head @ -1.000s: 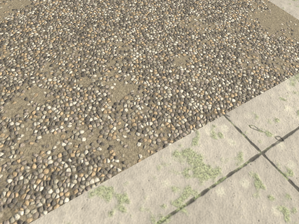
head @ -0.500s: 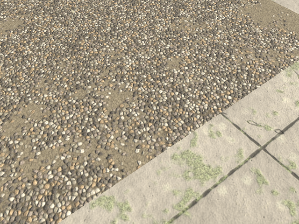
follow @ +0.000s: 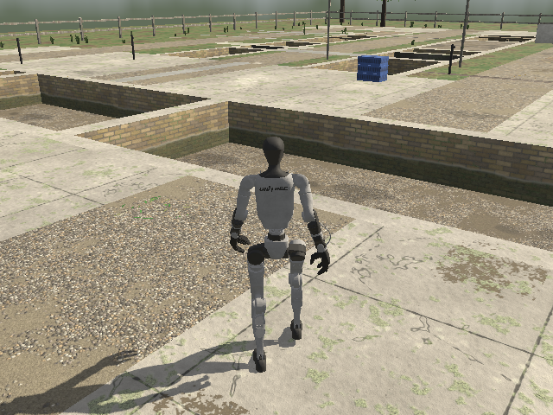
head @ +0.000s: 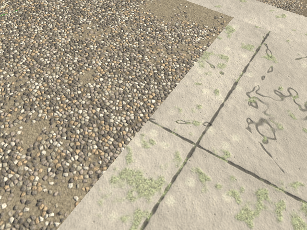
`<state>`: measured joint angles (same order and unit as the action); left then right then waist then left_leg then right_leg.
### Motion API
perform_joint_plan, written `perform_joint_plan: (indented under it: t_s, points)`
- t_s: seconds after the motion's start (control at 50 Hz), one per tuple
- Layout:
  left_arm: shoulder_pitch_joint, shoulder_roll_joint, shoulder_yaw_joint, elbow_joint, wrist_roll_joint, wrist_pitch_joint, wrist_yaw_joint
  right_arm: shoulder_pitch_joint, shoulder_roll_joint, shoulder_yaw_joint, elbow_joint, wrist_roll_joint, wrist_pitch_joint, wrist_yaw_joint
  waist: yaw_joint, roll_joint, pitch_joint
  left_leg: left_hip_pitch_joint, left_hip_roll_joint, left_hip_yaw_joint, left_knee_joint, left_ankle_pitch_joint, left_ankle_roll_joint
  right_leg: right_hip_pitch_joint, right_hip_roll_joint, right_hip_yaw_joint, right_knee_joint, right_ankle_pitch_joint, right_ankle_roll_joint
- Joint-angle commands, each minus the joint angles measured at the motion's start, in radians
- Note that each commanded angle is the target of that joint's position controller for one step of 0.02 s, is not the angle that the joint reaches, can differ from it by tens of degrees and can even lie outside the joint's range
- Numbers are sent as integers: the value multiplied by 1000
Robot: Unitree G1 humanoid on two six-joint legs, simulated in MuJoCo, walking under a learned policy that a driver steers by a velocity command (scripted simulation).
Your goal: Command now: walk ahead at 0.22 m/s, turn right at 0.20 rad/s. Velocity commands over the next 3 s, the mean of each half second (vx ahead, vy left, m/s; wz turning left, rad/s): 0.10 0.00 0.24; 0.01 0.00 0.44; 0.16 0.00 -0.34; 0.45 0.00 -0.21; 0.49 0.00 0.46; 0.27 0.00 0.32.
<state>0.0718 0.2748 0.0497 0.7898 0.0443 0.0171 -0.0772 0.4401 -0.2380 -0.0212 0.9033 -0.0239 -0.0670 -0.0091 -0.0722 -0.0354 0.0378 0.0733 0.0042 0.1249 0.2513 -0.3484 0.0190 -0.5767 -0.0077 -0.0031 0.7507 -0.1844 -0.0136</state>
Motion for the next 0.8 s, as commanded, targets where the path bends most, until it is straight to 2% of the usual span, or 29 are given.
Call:
perform_joint_plan:
  t_s: [0.02, 0.04, 0.06, 0.08, 0.1, 0.12, 0.14, 0.16, 0.18, 0.2, 0.22, 0.26, 0.32, 0.38, 0.46, 0.52, 0.54, 0.56, 0.58, 0.6, 0.62, 0.64, 0.66, 0.7, 0.74, 0.8]
  points:
    - [-71, 10, -15, -72, -6, -30, 16, 60, -144, -22, 18, 10, -4, 0, 21, 208, 34, -96, 199, -84, 99, 1012, 113, 171, 75, -115, -156, 28, -49]
    - [34, 31, -9, -33, -4, -39, 30, 49, -150, -21, 28, 16, -5, 0, 71, 203, -13, -95, 188, -99, 192, 1066, 99, 283, 95, -104, -220, 74, -76]
    - [169, 56, -3, 15, 7, -55, 44, 23, -154, -20, 31, 30, -5, 1, 148, 167, -76, -153, 160, -82, 335, 999, 73, 469, 76, -81, -342, 234, -99]
    - [306, 124, 12, 53, 29, -69, 60, 10, -121, -6, -1, 39, -13, 4, 194, 102, -195, -328, 129, -83, 520, 630, 46, 742, -108, 65, -309, 488, -126]
    - [361, 216, 29, 58, 25, -70, 73, 133, 13, 25, -21, 69, -4, 4, 142, -147, -411, -551, -19, -69, 881, -316, 13, 1036, -489, 420, -207, 1074, -284]
    - [380, 204, 38, 62, -40, -62, 79, 129, -108, -16, 31, 57, 21, -21, 173, -19, -456, -488, -33, -241, 970, -285, 23, 905, -452, 371, -212, 1164, -312]
    - [257, 156, 25, 48, -52, -56, 85, 84, -103, -18, 17, 55, 29, -22, 125, -77, -334, -531, 2, -215, 995, -241, 21, 782, -408, 272, -295, 955, -306]
    - [144, 72, 0, 24, -49, -57, 90, 19, -90, -15, 11, 31, 33, -21, 97, -50, -177, -561, 37, -184, 945, -176, 17, 626, -346, 199, -368, 799, -257]
    - [101, 33, -15, 21, -44, -60, 96, -11, -91, -24, 13, 12, 43, -16, 73, -50, -100, -538, 51, -179, 900, -124, 11, 524, -299, 134, -410, 741, -214]
    - [85, 30, -16, 23, -42, -58, 104, 16, -77, -27, 23, -2, 59, -8, 45, -61, -72, -481, 49, -156, 887, -89, -4, 433, -266, 68, -437, 718, -196]
    - [90, 34, -16, 23, -36, -61, 107, 30, -58, -29, 30, -4, 71, -1, 36, -50, -82, -438, 35, -143, 893, -61, -10, 389, -257, 26, -446, 718, -191]
    - [97, 53, -8, 24, -32, -67, 110, 48, -31, -34, 27, 2, 85, 5, 15, -43, -99, -426, 21, -126, 899, -40, -23, 353, -258, -18, -460, 674, -205]
    - [90, 48, -5, 23, -21, -59, 117, -24, -40, -46, -11, -7, 108, 6, 20, -86, -62, -488, 35, -115, 820, -8, -27, 314, -262, -43, -497, 383, -212]
    - [105, 62, 2, 27, -17, -46, 122, -124, -37, -43, -62, -11, 124, 21, 47, -99, -40, -500, 52, -96, 680, 19, -22, 312, -273, -45, -517, 140, -213]
    - [133, 105, 19, 28, -12, -29, 116, -183, -47, -44, -114, -7, 130, 34, 69, -74, -58, -449, 43, -65, 563, -40, -1, 343, -322, -35, -475, 91, -221]
    - [130, 135, 33, 24, -16, -16, 111, -190, -55, -47, -144, 0, 123, 37, 65, -64, -64, -385, 26, -43, 433, -56, 25, 364, -340, -48, -396, 127, -186]
    - [127, 143, 37, 25, -19, -10, 111, -171, -53, -47, -145, 1, 113, 36, 48, -41, -68, -321, 11, -36, 325, 9, 37, 344, -325, -79, -337, 109, -149]
    - [162, 132, 39, 35, -12, -3, 107, -146, -77, -52, -138, 0, 100, 31, 43, 29, -71, -253, 13, -89, 200, 91, 51, 306, -290, -118, -241, 34, -86]
    - [204, 79, 30, 23, -8, 6, 98, -129, -173, -73, -147, -10, 85, 19, 56, 274, -61, -193, 211, -378, 23, 220, 94, 176, -177, -214, 13, -197, -6]
    - [107, 43, 17, -51, -24, 17, 111, -101, -296, -105, -151, -4, 85, 11, 19, 405, 0, -220, 405, -663, 4, 517, 266, -35, 17, -155, 173, -475, 41]
    - [73, 74, 20, -49, -15, 29, 115, -57, -255, -104, -136, 2, 89, 4, 3, 224, -18, -207, 374, -588, 33, 548, 311, -41, -14, -33, 307, -449, 46]
    - [90, 69, 22, -39, -28, 32, 110, -109, -212, -92, -143, 9, 93, -2, 39, 171, -17, -224, 307, -499, 48, 515, 289, -34, -23, 1, 342, -363, 44]
    - [106, 70, 23, -28, -36, 23, 106, -190, -186, -83, -162, 9, 100, -4, 74, 139, -10, -234, 237, -432, 49, 467, 241, -26, -31, 22, 318, -274, 39]
    - [135, 93, 31, -13, -9, 18, 99, -254, -152, -73, -191, 18, 99, -4, 90, 150, -64, -192, 179, -378, 75, 572, 215, -4, -13, 13, 344, -197, 39]
    - [141, 83, 31, -18, -14, 23, 95, -223, -160, -76, -189, 22, 91, 3, 84, 111, -99, -163, 175, -382, 90, 613, 218, 7, -4, 19, 342, -185, 48]
    - [105, 68, 25, -42, -22, 31, 101, -181, -183, -85, -180, 16, 88, 2, 59, 130, -81, -139, 173, -430, 88, 530, 224, -12, -2, 30, 244, -194, 59]
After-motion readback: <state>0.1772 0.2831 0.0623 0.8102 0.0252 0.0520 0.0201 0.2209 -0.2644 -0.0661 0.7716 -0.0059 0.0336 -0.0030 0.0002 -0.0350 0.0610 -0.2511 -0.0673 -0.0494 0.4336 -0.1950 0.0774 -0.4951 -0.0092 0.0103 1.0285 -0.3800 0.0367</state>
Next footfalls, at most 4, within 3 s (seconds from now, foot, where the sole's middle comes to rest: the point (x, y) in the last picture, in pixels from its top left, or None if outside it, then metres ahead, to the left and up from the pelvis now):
0.08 right None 0.18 -0.10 -0.77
0.58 left None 0.12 0.09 -0.77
1.04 right None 0.19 -0.10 -0.77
1.36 left None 0.09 0.08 -0.77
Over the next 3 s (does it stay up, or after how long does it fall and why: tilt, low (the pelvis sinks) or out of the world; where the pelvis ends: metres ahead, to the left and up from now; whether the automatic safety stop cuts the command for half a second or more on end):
stays up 0.87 0.07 0.00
